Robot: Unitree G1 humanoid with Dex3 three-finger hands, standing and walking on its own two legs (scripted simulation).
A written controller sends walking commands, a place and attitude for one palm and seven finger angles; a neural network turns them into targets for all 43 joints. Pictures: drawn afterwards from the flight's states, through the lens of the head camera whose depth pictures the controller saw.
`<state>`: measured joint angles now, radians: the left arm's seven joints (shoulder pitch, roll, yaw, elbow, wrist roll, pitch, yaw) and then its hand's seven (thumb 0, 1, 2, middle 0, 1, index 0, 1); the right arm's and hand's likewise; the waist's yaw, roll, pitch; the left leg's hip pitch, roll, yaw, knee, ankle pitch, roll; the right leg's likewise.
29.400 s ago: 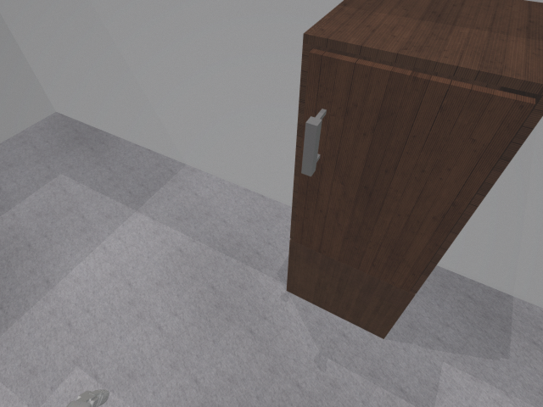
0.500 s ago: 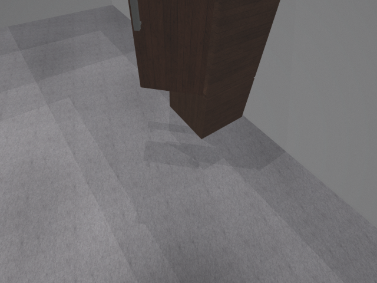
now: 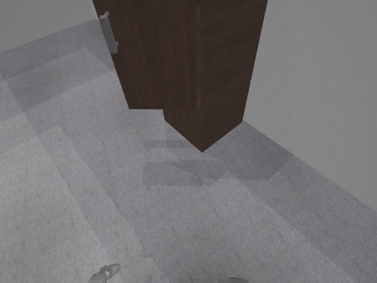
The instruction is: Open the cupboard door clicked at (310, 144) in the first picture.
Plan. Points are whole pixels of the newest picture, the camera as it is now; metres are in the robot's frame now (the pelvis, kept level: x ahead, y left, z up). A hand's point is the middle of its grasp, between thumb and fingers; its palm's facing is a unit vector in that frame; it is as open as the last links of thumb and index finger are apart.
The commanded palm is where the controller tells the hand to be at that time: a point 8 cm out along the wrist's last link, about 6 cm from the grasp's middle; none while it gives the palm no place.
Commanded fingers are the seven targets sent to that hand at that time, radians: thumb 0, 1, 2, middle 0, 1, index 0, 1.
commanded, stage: take the last steps up to it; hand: left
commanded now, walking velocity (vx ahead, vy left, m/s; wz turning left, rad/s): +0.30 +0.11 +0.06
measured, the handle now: (110, 32) +0.93 +0.31 +0.06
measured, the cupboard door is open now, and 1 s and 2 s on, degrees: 46 46 46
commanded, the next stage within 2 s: come to a stop and stand still in 0.76 s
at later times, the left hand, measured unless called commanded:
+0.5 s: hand out of the picture +0.10 +0.21 -0.17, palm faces +0.19 -0.97 -0.15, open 7.3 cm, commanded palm none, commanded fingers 0.00 0.90 0.90 -0.20 -0.30 -0.20 -0.30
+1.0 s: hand (113, 171) +0.45 +0.26 -0.15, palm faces -0.01 -0.97 -0.24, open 7.3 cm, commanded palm none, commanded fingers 0.00 0.90 0.90 -0.20 -0.30 -0.20 -0.30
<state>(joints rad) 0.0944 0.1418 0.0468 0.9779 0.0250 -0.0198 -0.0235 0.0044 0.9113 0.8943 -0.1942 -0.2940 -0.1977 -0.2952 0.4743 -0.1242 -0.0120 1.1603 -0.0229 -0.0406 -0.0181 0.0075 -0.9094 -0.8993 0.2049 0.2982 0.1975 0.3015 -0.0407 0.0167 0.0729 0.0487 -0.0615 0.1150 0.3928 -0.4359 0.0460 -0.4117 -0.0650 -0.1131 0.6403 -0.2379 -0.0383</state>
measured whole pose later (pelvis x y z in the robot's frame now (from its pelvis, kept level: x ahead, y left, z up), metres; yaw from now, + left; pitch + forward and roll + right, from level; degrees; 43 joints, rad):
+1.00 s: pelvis +0.36 +0.08 +0.01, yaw +0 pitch +0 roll +1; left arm 0.13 0.16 0.03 1.02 0.02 -0.04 0.01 0.00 0.92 0.89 -0.19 -0.29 -0.20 -0.29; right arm 0.37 -0.16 -0.01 1.15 -0.01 0.00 -0.03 0.01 -0.92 -0.90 0.20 0.30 0.20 0.30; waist -0.03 0.04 0.06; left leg -0.15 0.01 0.15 0.59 -0.44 0.00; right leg -0.32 -0.05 -0.10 0.60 -0.28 -0.03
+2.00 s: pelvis +0.35 +0.07 +0.02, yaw +1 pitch -1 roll +1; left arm 0.29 0.11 0.01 1.15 0.00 0.00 0.03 0.01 0.92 0.89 -0.20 -0.29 -0.20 -0.30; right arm 0.33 -0.14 -0.02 1.19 -0.01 0.03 -0.03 0.01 -0.91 -0.90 0.20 0.30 0.19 0.30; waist -0.03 -0.01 0.05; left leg -0.24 0.06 0.06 0.44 -0.18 -0.04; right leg -0.06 0.00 -0.05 0.43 -0.35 -0.03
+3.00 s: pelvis +0.36 +0.10 +0.00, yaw -1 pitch -1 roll +0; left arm 0.29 0.18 0.01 0.99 0.02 -0.02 0.05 0.00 0.91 0.89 -0.20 -0.29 -0.20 -0.30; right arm 0.25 -0.17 -0.01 1.01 -0.01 0.00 -0.03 0.01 -0.91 -0.90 0.20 0.30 0.20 0.30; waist 0.00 -0.01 0.04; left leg -0.30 0.05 0.09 0.62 -0.29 0.01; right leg -0.12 -0.04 -0.03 0.57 -0.43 0.02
